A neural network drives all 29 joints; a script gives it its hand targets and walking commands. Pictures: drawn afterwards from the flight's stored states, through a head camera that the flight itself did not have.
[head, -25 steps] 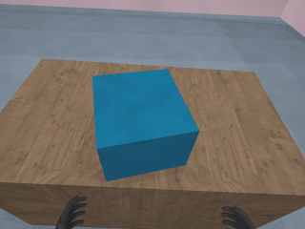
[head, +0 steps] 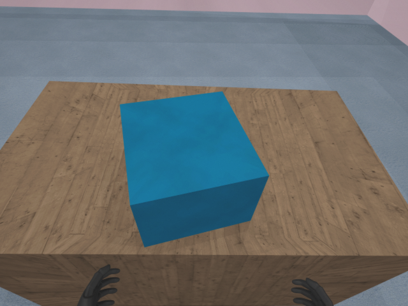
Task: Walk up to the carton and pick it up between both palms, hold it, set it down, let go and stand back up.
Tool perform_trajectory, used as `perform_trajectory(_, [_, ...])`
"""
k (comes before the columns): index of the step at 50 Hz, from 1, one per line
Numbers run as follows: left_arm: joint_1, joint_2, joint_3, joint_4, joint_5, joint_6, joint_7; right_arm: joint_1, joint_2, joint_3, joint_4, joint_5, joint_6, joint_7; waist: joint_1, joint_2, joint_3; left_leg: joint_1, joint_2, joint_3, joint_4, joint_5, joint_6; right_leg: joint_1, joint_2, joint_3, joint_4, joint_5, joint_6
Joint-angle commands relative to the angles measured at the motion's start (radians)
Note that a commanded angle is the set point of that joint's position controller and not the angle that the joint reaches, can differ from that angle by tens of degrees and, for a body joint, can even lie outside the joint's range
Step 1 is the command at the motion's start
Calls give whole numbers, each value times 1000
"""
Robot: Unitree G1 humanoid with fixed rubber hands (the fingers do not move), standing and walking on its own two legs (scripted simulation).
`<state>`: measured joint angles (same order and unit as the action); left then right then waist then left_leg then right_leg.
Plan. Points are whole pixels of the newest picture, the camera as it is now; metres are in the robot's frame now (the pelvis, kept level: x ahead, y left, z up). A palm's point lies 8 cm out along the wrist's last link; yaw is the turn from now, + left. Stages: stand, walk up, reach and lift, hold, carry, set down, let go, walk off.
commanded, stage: set down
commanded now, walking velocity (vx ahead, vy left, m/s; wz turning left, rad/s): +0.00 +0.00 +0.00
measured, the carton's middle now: (186, 163) +0.48 +0.07 -0.05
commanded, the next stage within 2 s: let go in 0.06 s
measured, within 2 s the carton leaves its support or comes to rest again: neither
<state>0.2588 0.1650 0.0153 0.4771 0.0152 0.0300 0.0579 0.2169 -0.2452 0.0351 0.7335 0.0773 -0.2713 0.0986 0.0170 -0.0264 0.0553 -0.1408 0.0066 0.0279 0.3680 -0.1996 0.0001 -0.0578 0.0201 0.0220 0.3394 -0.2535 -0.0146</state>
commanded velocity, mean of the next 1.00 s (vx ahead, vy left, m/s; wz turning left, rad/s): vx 0.00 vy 0.00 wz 0.00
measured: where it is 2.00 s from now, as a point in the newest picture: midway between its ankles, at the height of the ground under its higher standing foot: outside the picture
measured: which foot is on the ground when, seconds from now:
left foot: down 0.00-1.00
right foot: down 0.00-1.00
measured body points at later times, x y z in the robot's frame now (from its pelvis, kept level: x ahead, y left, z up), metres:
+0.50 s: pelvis -0.01 +0.00 +0.00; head +0.01 +0.01 +0.45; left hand +0.15 +0.23 -0.10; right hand +0.14 -0.22 -0.10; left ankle +0.00 +0.12 -0.75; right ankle -0.04 -0.11 -0.75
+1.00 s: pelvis -0.02 +0.00 +0.00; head -0.03 +0.02 +0.45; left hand +0.05 +0.30 -0.14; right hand +0.06 -0.31 -0.11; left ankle +0.00 +0.12 -0.75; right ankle -0.04 -0.11 -0.75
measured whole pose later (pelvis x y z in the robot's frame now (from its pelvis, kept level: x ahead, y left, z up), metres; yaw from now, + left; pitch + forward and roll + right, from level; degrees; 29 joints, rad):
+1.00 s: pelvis -0.02 +0.00 +0.00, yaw +0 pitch -3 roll -1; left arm 0.20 0.38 0.01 0.99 0.03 -0.01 -0.01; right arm 0.21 -0.38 0.00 0.95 -0.02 0.00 0.01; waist 0.00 -0.03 0.03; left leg -0.17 0.02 0.02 0.41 -0.19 0.00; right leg -0.08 0.03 0.00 0.36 -0.23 -0.01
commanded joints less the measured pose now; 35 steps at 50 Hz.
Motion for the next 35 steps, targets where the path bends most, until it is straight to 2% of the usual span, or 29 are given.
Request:
perform_trajectory(1, [-74, 101, 42, -134, -5, -28, -9, -71, -146, -78, -130, -15, -41, -31, -5, -26, -122, 264, -5, -12, 22, 340, -33, -174, -14, -24, -65, 337, -3])
perform_trajectory(7, [-100, 110, 38, -131, -11, -3, -21, -75, -109, -77, -126, -33, -15, -42, -8, 5, -112, 271, -4, 0, 14, 310, -32, -194, -11, -31, -80, 257, -8])
perform_trajectory(15, [-146, 136, 32, -106, -11, 28, -29, -99, -59, -85, -124, -67, 17, -56, -13, 38, -91, 239, -6, 8, -1, 206, -28, -216, -18, -37, -79, 141, -9])
perform_trajectory(26, [-176, 156, 32, -109, -18, 42, -31, -124, -50, -105, -141, -97, 23, -76, -13, 25, -118, 241, -9, 13, 10, 211, -21, -212, -17, -53, -49, 160, 0])
perform_trajectory(27, [-89, 327, 92, 42, 26, -12, -24, -31, -271, -145, -44, -110, 113, -107, 19, -8, -193, 77, 122, -81, 66, 431, 17, -78, -101, 30, 68, 255, -12])
perform_trajectory(28, [-72, 324, 87, 64, 15, -27, -27, -35, -268, -147, -43, -106, 151, -114, 13, -37, -184, 62, 116, -71, 69, 406, 19, -39, -109, 31, 55, 278, -5])
perform_trajectory(30, [-81, 313, 79, 96, 17, -44, -33, -39, -244, -137, -47, -103, 181, -116, 3, -13, -186, 35, 118, -80, 70, 387, 33, -24, -121, 44, 63, 303, -6])
perform_trajectory(35, [-124, 320, 52, 197, 26, -61, -48, -68, -234, -103, -3, -96, 211, -103, -7, 15, -138, 19, 105, -83, 61, 285, 29, -80, -122, 59, 22, 263, -6])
